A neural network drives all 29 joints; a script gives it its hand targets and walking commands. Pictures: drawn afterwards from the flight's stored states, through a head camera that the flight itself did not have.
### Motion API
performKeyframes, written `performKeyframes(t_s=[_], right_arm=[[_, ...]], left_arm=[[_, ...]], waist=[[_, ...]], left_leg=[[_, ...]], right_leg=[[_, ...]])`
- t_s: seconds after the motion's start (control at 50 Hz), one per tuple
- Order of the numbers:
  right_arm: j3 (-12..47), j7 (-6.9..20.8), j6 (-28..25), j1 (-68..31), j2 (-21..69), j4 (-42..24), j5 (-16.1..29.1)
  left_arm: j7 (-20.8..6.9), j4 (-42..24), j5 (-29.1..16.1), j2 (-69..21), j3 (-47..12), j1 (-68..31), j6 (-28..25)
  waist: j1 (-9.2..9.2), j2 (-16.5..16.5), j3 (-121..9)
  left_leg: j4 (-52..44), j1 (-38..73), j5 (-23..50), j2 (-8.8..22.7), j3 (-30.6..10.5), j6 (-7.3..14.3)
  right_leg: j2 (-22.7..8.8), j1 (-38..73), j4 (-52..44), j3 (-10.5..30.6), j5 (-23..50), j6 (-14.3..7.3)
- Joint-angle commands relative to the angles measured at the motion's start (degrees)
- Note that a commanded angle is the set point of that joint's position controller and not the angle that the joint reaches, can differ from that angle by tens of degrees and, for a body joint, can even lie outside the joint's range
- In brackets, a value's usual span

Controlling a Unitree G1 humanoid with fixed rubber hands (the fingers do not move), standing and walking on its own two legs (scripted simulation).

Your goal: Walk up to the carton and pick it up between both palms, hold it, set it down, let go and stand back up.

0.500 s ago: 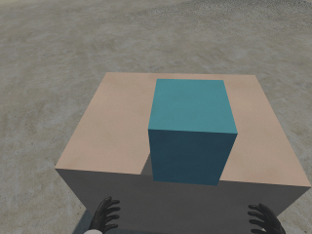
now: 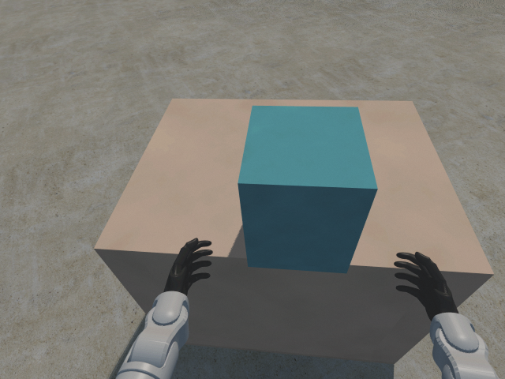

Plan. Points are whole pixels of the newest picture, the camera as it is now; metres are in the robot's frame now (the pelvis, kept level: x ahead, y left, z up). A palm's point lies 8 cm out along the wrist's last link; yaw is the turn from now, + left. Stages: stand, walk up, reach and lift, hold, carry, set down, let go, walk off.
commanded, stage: reach and lift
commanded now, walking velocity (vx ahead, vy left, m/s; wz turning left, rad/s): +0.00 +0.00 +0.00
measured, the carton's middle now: (300, 190) +0.46 -0.06 +0.03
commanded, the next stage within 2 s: none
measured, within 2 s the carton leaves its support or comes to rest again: neither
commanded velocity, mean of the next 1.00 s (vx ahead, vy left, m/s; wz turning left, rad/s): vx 0.00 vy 0.00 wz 0.00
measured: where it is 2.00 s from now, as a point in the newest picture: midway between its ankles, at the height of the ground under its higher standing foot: outside the picture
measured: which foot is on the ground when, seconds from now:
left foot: down 0.00-1.00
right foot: down 0.00-1.00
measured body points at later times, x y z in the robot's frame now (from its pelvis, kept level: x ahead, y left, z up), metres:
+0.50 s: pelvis -0.02 +0.00 -0.01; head +0.01 -0.02 +0.44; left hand +0.36 +0.12 +0.06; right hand +0.36 -0.26 +0.05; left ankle +0.00 +0.13 -0.74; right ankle +0.00 -0.11 -0.74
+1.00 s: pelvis -0.02 -0.01 +0.00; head +0.00 +0.00 +0.45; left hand +0.41 +0.12 +0.13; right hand +0.40 -0.25 +0.13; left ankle +0.00 +0.13 -0.74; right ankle -0.01 -0.11 -0.74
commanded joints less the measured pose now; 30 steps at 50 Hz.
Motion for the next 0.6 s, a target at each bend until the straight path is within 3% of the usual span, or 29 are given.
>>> performKeyframes(t_s=[0.0,0.02,0.04,0.06,0.08,0.1,0.14,0.16,0.18,0.2,0.22,0.24,0.26,0.28,0.3,0.32,0.36,0.38,0.4,0.42,0.44,0.46,0.48,0.5,0.54,0.58], right_arm=[[-0.86,-0.69,-2.9,-9.52,-5.32,-2.31,2.48],[-1.43,-1.19,-3.17,-16.58,-7.66,-3.93,1.99],[-2.07,-1.15,-2.69,-19.04,-7.3,-0.62,1.94],[-0.42,-0.98,-2.75,-17.24,-7.38,-1.71,2.76],[-1.07,-0.92,-3.15,-20.56,-8.05,-1.94,2.98],[-0.97,-1.23,-2.75,-21.17,-7.94,0.17,2.73],[-0.91,-1.85,-3.0,-25.13,-7.15,-0.63,3.49],[-1.35,-2.0,-2.64,-26.18,-7.83,1.95,3.96],[0.2,-1.98,-2.09,-29.39,-7.18,0.62,4.81],[-0.69,-1.89,-1.89,-25.57,-8.33,4.08,4.78],[0.06,-1.68,-1.36,-30.48,-8.77,4.36,5.46],[0.24,-2.06,-1.4,-29.9,-8.68,3.26,6.31],[1.25,-2.16,-0.56,-32.32,-8.35,6.2,6.91],[-0.65,-2.61,-0.62,-36.35,-11.25,5.97,6.13],[0.41,-3.1,-0.49,-37.39,-10.69,3.91,6.99],[-0.11,-3.51,0.03,-38.34,-11.41,4.4,6.65],[0.93,-3.41,1.32,-36.02,-11.03,6.67,8.08],[0.03,-3.18,2.34,-42.12,-12.64,6.51,8.56],[-0.51,-3.6,2.94,-45.67,-12.69,5.11,8.79],[-0.1,-3.74,4.05,-44.55,-13.44,6.39,9.15],[0.85,-4.12,4.96,-42.57,-13.66,5.59,10.02],[0.76,-4.73,5.69,-46.21,-13.71,2.39,10.18],[9.13,-2.84,4.68,-31.25,-8.93,6.88,10.7],[4.68,-2.61,3.08,-37.21,-12.13,5.72,9.78],[3.29,-2.99,1.5,-39.48,-11.07,5.47,8.69],[2.19,-3.16,0.97,-42.44,-10.8,4.57,8.13]], left_arm=[[-0.09,-0.07,-0.02,-0.58,0.37,-7.75,-3.88],[-0.12,-3.07,0.15,2.37,1.51,-16.64,-4.08],[0.1,1.02,-0.02,1.66,1.43,-18.79,-4.06],[0.42,-1.37,0.44,1.68,2.2,-17.0,-4.28],[0.61,-2.39,1.02,0.86,1.57,-19.38,-4.36],[0.44,1.09,1.56,1.04,1.62,-20.33,-3.89],[0.42,-0.99,1.25,2.25,2.22,-24.84,-4.82],[0.46,-0.21,1.31,1.35,2.2,-25.32,-4.82],[0.68,0.18,0.3,2.08,1.9,-28.84,-4.92],[0.88,1.95,1.01,-0.3,2.08,-24.92,-4.62],[0.7,2.16,1.17,0.29,2.14,-28.05,-4.35],[0.76,1.21,1.34,0.96,2.62,-28.58,-4.28],[0.21,5.0,0.92,0.58,2.32,-30.26,-3.59],[0.12,4.29,1.52,1.42,2.98,-33.16,-2.99],[0.09,3.25,1.1,1.19,2.86,-32.56,-2.76],[0.61,3.31,0.94,2.11,3.22,-35.22,-2.11],[0.99,-0.77,1.98,0.32,3.83,-33.03,0.61],[1.38,-2.21,1.64,0.87,3.54,-39.15,2.15],[1.58,-0.67,0.65,0.28,1.9,-39.03,3.99],[1.58,-1.53,-0.33,1.34,2.33,-41.37,5.07],[1.28,-1.07,0.46,-0.15,2.65,-37.44,7.03],[1.21,-3.44,-0.2,1.32,2.39,-39.82,7.84],[0.89,-3.25,3.21,-1.13,11.89,-27.0,7.32],[-0.71,-5.06,4.44,1.93,10.62,-30.66,6.18],[-1.56,-3.49,5.53,0.86,10.4,-33.12,4.49],[-1.17,-3.83,4.51,0.41,8.78,-36.7,3.61]], waist=[[-0.36,-3.38,-10.25],[-0.14,-4.78,-12.94],[-0.42,-3.4,-9.9],[0.15,-3.04,-12.38],[0.02,-4.69,-11.43],[-0.1,-3.45,-10.04],[-0.03,-2.93,-12.58],[-0.28,-4.46,-10.92],[-0.08,-5.83,-11.73],[-0.33,-4.98,-11.48],[-0.46,-6.03,-11.72],[-0.04,-2.91,-13.97],[-0.44,-2.25,-12.19],[-0.35,-2.07,-15.09],[-0.08,-4.54,-14.11],[-0.25,-5.7,-13.54],[-0.49,-3.67,-15.2],[-0.27,-4.19,-16.57],[-0.34,-4.75,-15.55],[-0.63,-3.14,-17.63],[-0.87,-0.94,-15.61],[-0.33,-3.27,-16.8],[0.15,-11.05,-14.55],[0.13,-10.69,-15.42],[0.21,-7.4,-17.31],[0.32,-4.18,-18.1]], left_leg=[[-1.18,1.37,13.75,3.69,-3.99,0.58],[-0.44,0.11,16.18,3.36,-4.61,1.04],[-1.16,-1.12,15.4,4.11,-4.79,1.36],[-0.21,-0.12,16.29,3.93,-4.35,1.45],[0.49,0.0,14.37,3.24,-3.96,1.11],[-0.35,0.51,13.82,3.65,-3.78,0.82],[0.11,0.48,13.89,3.41,-3.88,0.9],[0.36,-1.12,11.37,3.47,-4.44,1.5],[1.62,-1.68,11.15,3.3,-4.11,1.64],[1.55,-1.75,12.52,3.3,-5.19,2.11],[1.86,-1.46,12.44,2.75,-4.57,1.53],[3.29,-0.74,12.95,2.69,-3.65,1.19],[2.67,-0.23,11.84,2.39,-3.7,0.93],[2.45,0.62,13.11,3.56,-4.66,1.08],[2.07,-3.37,12.85,3.9,-5.66,2.12],[2.38,-3.43,11.13,2.97,-5.02,1.74],[3.97,-0.17,14.29,3.02,-4.48,1.93],[3.65,-2.02,15.21,3.17,-5.23,2.34],[3.0,-0.92,14.73,3.58,-5.03,2.16],[4.81,-0.78,13.42,2.59,-3.53,1.45],[4.44,-0.99,7.41,2.17,-2.84,1.28],[4.37,-1.76,3.68,1.38,-2.85,1.21],[2.65,-3.05,6.76,2.81,-2.68,2.28],[2.87,-1.43,10.69,2.96,-2.32,2.3],[3.0,-0.26,15.85,3.72,-1.86,2.33],[2.22,-0.17,17.24,4.4,-2.37,2.16]], right_leg=[[-4.9,6.3,-1.95,6.13,8.91,-2.33],[-4.79,7.3,-1.23,6.55,10.76,-1.75],[-4.68,5.7,-1.43,5.79,6.64,-1.57],[-4.9,7.86,-1.04,6.5,7.6,-1.99],[-4.83,6.03,-0.57,6.71,8.89,-1.77],[-5.45,5.2,-1.42,7.2,8.05,-2.06],[-5.46,5.71,-0.46,7.26,8.85,-1.86],[-5.26,4.75,-0.19,7.07,5.69,-1.68],[-4.85,4.17,0.1,6.97,7.02,-1.71],[-5.44,4.99,0.61,7.26,9.66,-2.13],[-4.75,4.64,1.39,6.63,9.42,-2.15],[-5.25,5.05,1.15,7.34,11.57,-2.61],[-4.89,2.49,1.62,7.27,9.41,-2.72],[-3.95,3.1,1.48,6.7,7.42,-2.59],[-3.91,5.57,1.55,5.84,6.77,-2.0],[-4.42,4.45,1.24,6.34,7.86,-2.02],[-4.22,4.46,2.88,6.51,10.82,-2.25],[-3.69,6.62,3.99,5.73,10.57,-1.97],[-3.37,6.28,2.74,5.43,9.99,-1.92],[-3.69,5.37,2.14,5.6,9.65,-2.51],[-4.75,4.17,0.78,7.69,7.39,-3.16],[-5.49,4.23,-0.48,8.76,5.22,-3.31],[-8.11,2.76,-3.45,7.13,2.61,-3.59],[-7.87,3.47,-2.54,6.82,6.02,-3.41],[-6.81,4.55,0.21,5.36,12.67,-2.82],[-6.08,5.12,1.64,4.63,12.62,-2.43]])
